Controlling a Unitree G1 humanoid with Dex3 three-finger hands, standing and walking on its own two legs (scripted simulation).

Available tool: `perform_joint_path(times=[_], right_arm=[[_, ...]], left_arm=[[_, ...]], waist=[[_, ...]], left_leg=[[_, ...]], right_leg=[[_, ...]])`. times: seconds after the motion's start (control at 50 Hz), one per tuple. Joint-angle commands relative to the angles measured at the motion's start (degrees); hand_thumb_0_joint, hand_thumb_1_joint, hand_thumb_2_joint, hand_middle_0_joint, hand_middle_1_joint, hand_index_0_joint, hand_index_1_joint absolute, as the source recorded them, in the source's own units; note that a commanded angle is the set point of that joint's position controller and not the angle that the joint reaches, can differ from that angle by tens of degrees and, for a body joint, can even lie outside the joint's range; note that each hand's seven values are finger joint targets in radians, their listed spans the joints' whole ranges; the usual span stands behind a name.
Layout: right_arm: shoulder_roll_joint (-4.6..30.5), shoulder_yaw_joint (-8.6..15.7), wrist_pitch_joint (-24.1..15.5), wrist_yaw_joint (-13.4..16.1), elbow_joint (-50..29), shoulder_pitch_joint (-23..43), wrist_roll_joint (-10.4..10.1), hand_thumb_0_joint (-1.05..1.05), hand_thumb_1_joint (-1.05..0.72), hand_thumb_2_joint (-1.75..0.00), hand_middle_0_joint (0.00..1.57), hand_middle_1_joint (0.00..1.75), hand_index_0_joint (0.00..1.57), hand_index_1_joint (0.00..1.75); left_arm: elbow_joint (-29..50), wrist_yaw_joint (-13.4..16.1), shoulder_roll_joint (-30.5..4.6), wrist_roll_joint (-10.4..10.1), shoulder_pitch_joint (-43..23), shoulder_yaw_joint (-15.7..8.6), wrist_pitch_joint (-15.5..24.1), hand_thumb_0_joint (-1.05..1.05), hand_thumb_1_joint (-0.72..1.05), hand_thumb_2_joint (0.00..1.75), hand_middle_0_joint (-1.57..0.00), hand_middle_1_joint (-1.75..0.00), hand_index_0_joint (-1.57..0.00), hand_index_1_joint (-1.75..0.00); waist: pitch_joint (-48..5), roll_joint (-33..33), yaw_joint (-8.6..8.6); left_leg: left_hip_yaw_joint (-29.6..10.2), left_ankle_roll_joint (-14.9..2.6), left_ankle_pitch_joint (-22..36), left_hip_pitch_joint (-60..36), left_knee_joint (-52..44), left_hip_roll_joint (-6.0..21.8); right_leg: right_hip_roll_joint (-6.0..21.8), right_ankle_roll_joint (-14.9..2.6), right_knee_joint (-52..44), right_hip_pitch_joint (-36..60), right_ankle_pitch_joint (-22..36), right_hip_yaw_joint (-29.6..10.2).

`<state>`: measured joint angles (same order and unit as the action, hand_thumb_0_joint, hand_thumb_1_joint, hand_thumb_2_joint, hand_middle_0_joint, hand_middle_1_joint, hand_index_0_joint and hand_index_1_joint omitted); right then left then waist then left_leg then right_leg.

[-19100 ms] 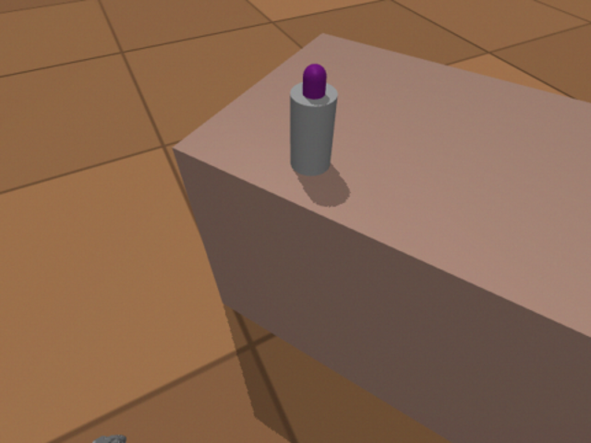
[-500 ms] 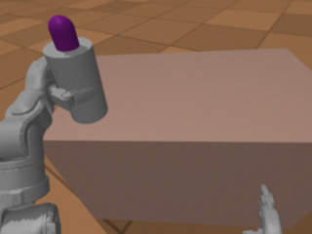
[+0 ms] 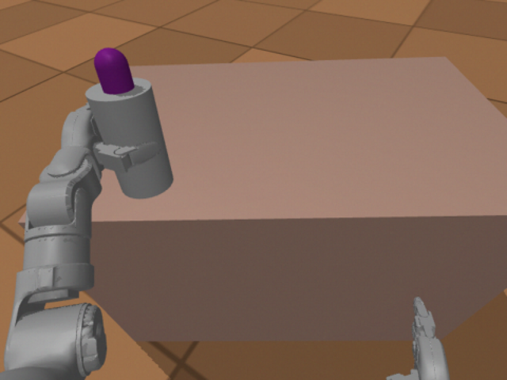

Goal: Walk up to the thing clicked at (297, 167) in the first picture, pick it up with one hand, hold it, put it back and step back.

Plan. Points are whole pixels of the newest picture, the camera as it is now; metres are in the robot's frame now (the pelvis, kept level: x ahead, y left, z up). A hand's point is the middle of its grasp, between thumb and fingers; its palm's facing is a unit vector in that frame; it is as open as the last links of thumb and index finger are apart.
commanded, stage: crouch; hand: left
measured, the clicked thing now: (130, 125) +0.41 +0.19 +0.22
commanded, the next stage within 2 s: lower in 0.78 s
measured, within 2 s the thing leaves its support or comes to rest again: rests again in 1.54 s
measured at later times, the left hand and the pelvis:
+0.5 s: hand (138, 137) +0.44 +0.20 +0.17, palm faces +0.15 -0.99 -0.03, open 11.6 cm; pelvis +0.01 +0.01 +0.00, yaw +0 degrees
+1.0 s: hand (142, 141) +0.46 +0.20 +0.15, palm faces +0.19 -0.98 -0.02, open 11.6 cm; pelvis +0.01 +0.01 +0.00, yaw -1 degrees
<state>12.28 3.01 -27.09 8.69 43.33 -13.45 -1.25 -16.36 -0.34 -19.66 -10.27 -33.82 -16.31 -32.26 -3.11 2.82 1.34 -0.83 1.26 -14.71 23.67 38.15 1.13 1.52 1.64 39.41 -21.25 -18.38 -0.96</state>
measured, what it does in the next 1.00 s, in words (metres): stands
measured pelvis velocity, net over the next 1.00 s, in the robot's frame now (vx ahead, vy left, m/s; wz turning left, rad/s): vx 0.01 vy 0.01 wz -0.01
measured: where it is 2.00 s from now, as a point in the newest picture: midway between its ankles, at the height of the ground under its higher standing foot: outside the picture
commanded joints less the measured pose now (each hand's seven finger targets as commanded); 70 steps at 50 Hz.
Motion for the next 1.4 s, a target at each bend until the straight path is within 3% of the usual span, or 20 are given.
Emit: perform_joint_path(times=[0.0,0.08,0.12,0.16,0.26,0.32,0.42,0.52,0.66,0.76,0.86,0.94,1.08,1.1,1.12,1.14,1.22,1.24,1.26,1.38], right_arm=[[6.23,1.55,-4.44,0.34,-11.97,12.14,0.44,0.00,0.55,-0.05,0.05,0.05,0.05,0.05],[7.21,2.24,-3.86,0.21,-13.51,10.46,1.01,0.00,0.55,-0.05,0.05,0.05,0.05,0.05],[4.87,0.89,-3.50,0.02,-10.84,8.65,1.08,0.00,0.55,-0.05,0.05,0.05,0.05,0.05],[6.98,3.01,-3.42,0.26,-9.74,6.88,1.21,0.00,0.55,-0.05,0.05,0.05,0.05,0.05],[6.77,3.04,-2.82,-0.25,-8.90,4.83,1.32,0.00,0.55,-0.05,0.05,0.05,0.05,0.05],[4.37,0.68,-2.50,-0.90,-9.77,7.61,1.09,0.00,0.56,-0.05,0.05,0.05,0.05,0.05],[7.44,2.19,-1.46,-1.66,-11.44,6.47,0.94,0.00,0.56,-0.05,0.05,0.05,0.05,0.05],[9.91,4.16,0.50,-2.40,-14.21,4.43,0.85,0.00,0.56,-0.05,0.05,0.05,0.05,0.05],[5.73,0.87,3.76,-3.56,-17.83,5.97,1.05,0.00,0.55,-0.05,0.05,0.05,0.05,0.05],[6.33,1.59,5.97,-3.29,-16.23,6.50,0.93,0.00,0.54,-0.05,0.05,0.05,0.05,0.05],[7.25,2.00,7.83,-3.42,-17.30,3.91,0.98,0.00,0.55,-0.05,0.05,0.05,0.05,0.05],[4.81,-0.19,8.86,-3.94,-15.88,4.48,0.75,0.00,0.54,-0.05,0.05,0.05,0.05,0.05],[10.52,3.67,10.73,-4.01,-21.02,5.48,1.22,0.00,0.54,-0.05,0.05,0.05,0.05,0.05],[10.36,3.73,11.21,-4.04,-20.60,4.05,1.36,0.00,0.54,-0.05,0.05,0.05,0.05,0.05],[8.55,2.40,11.49,-4.19,-20.70,4.68,1.46,0.00,0.53,-0.05,0.05,0.05,0.05,0.05],[7.75,2.15,11.93,-4.32,-21.25,4.75,1.37,0.00,0.53,-0.05,0.05,0.05,0.05,0.05],[6.68,1.02,13.06,-4.29,-27.49,6.86,1.57,0.00,0.51,-0.06,0.05,0.05,0.05,0.05],[5.62,0.35,13.49,-4.44,-27.25,6.30,1.62,0.00,0.51,-0.06,0.05,0.05,0.05,0.05],[6.87,1.11,14.10,-4.36,-27.76,5.55,1.75,0.00,0.51,-0.06,0.05,0.05,0.05,0.05],[6.51,1.72,15.65,-5.06,-28.21,0.61,2.25,0.00,0.52,-0.06,0.05,0.05,0.05,0.05]], left_arm=[[23.20,0.05,-19.63,-1.73,-40.32,-7.83,15.43,0.00,-0.03,1.26,-1.20,-1.40,-1.22,-1.41],[23.26,0.61,-19.45,-1.08,-41.05,-6.84,19.54,0.00,-0.04,1.27,-1.20,-1.42,-1.23,-1.43],[24.21,0.54,-18.66,-1.14,-41.03,-6.19,21.20,0.00,-0.03,1.28,-1.20,-1.42,-1.23,-1.43],[22.02,0.52,-20.02,-1.10,-40.49,-7.12,21.97,0.00,-0.02,1.29,-1.22,-1.43,-1.24,-1.43],[15.67,-0.27,-16.36,-1.17,-39.64,-4.73,22.79,0.00,0.01,1.31,-1.25,-1.45,-1.27,-1.46],[11.46,-1.19,-13.85,-1.37,-41.18,-2.99,24.47,0.00,-0.01,1.32,-1.28,-1.47,-1.31,-1.48],[4.31,-1.49,-13.42,-1.02,-43.40,-1.96,26.80,0.00,0.05,1.32,-1.29,-1.47,-1.31,-1.47],[1.34,-0.41,-18.42,-0.66,-45.73,-5.40,30.43,0.00,0.04,1.31,-1.27,-1.46,-1.30,-1.46],[4.92,0.95,-20.35,0.19,-49.16,-6.05,36.63,0.00,0.01,1.28,-1.21,-1.41,-1.24,-1.41],[-0.52,0.90,-19.75,0.22,-49.43,-5.24,38.42,0.00,-0.02,1.29,-1.23,-1.43,-1.25,-1.43],[-5.96,-0.07,-16.69,0.22,-48.46,-2.96,38.97,0.00,0.02,1.27,-1.24,-1.40,-1.26,-1.41],[-12.54,-0.63,-13.75,-0.09,-46.91,-1.48,39.94,0.00,-0.02,1.23,-1.24,-1.40,-1.26,-1.40],[-14.99,-0.14,-18.95,0.68,-49.09,-4.35,44.29,0.00,0.02,1.21,-1.21,-1.35,-1.22,-1.36],[-12.47,0.13,-21.55,1.25,-51.10,-5.41,45.24,0.00,0.02,1.20,-1.20,-1.35,-1.22,-1.35],[-13.88,0.10,-20.02,1.32,-50.48,-4.75,45.84,0.00,0.02,1.19,-1.20,-1.34,-1.22,-1.35],[-7.89,0.19,-23.53,1.18,-54.35,-6.62,47.31,0.00,0.01,1.19,-1.20,-1.34,-1.21,-1.34],[-8.51,0.33,-24.77,0.35,-53.60,-9.19,49.99,0.00,-0.02,1.18,-1.16,-1.33,-1.18,-1.33],[-10.59,0.49,-22.51,0.77,-51.71,-7.45,50.37,0.00,0.00,1.17,-1.14,-1.31,-1.16,-1.31],[-11.85,0.65,-24.40,0.91,-50.70,-9.08,50.66,0.00,0.02,1.18,-1.14,-1.31,-1.16,-1.31],[-14.62,-0.06,-21.10,2.39,-48.41,-5.94,51.47,0.00,0.06,1.20,-1.16,-1.31,-1.17,-1.32]], waist=[[-26.24,1.50,-1.70],[-27.07,2.57,0.36],[-26.54,4.81,0.64],[-25.26,5.29,1.61],[-22.40,4.66,3.64],[-20.87,2.58,3.07],[-21.03,2.22,3.45],[-25.85,1.02,2.16],[-30.52,5.33,1.17],[-25.54,6.30,2.68],[-26.36,4.36,5.27],[-22.63,1.83,5.00],[-26.90,2.38,5.23],[-29.20,4.03,4.71],[-28.95,3.41,4.78],[-33.25,6.10,3.31],[-36.39,4.40,3.17],[-33.72,4.57,3.65],[-34.09,4.37,3.64],[-29.49,8.40,6.33]], left_leg=[[0.44,-1.54,8.88,-14.51,-2.69,-1.68],[0.29,-1.35,10.03,-15.65,-2.66,-1.15],[0.53,-1.34,9.26,-15.40,-2.61,-1.21],[0.43,-1.23,7.81,-15.88,-3.06,-0.95],[0.90,-1.52,9.69,-15.96,-2.22,-0.88],[0.64,-1.72,6.41,-13.67,-3.29,-0.91],[0.25,-1.36,5.52,-14.22,-3.80,-0.59],[-0.51,-1.05,8.17,-14.94,-3.78,-0.25],[0.69,-1.13,16.16,-14.78,-1.32,-0.61],[1.40,-1.20,7.52,-11.48,-2.56,-0.83],[0.78,-1.37,8.93,-14.82,-2.10,-0.01],[0.67,-1.76,7.78,-11.94,-1.95,0.11],[-0.15,-1.54,7.03,-11.48,-0.34,0.61],[-0.03,-1.49,7.93,-11.49,0.26,0.47],[-0.11,-1.57,8.16,-11.01,0.82,0.49],[0.09,-1.39,9.40,-11.11,1.23,0.27],[0.19,-1.55,10.02,-8.52,2.85,0.15],[0.15,-1.49,8.77,-7.52,2.79,0.11],[0.27,-1.63,8.24,-7.92,3.06,0.18],[0.53,-1.51,7.63,-7.67,4.61,0.39]], right_leg=[[-1.08,-0.79,-6.27,2.80,11.42,3.08],[-1.77,-0.97,-5.90,2.78,13.06,3.31],[-1.74,-1.01,-5.93,2.11,12.74,3.10],[-2.00,-1.18,-6.15,0.54,11.60,3.30],[-1.91,-0.91,-6.26,-1.70,14.17,3.24],[-1.96,-0.90,-6.92,-2.01,11.30,3.40],[-2.39,-1.37,-6.60,-3.39,10.12,3.78],[-2.67,-1.50,-6.22,-0.78,11.67,4.17],[-2.15,-1.41,-4.99,2.92,18.60,3.00],[-1.96,-1.54,-6.02,0.85,12.28,2.47],[-2.59,-1.51,-6.40,-2.31,13.45,3.18],[-2.61,-1.49,-5.93,-4.71,12.20,3.19],[-2.63,-1.93,-3.90,-7.41,10.62,3.13],[-2.46,-1.94,-3.49,-6.43,11.64,2.91],[-2.50,-1.89,-2.96,-6.64,11.64,3.01],[-2.30,-1.97,-2.34,-4.60,12.71,2.72],[-2.35,-1.75,-0.68,-2.03,13.61,2.53],[-2.51,-1.88,-0.54,-3.70,12.28,2.68],[-2.51,-1.86,-0.57,-4.27,11.52,2.45],[-2.59,-1.96,-0.09,-10.79,11.35,2.26]])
